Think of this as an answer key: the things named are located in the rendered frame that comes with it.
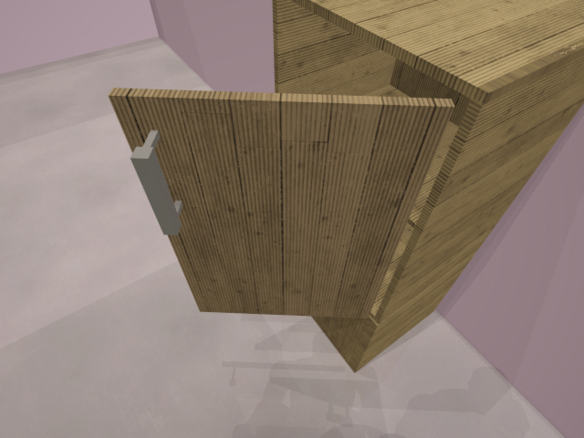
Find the cupboard door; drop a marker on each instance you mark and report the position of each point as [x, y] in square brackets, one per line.
[293, 204]

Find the handle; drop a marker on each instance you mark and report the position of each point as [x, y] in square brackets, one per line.
[146, 164]

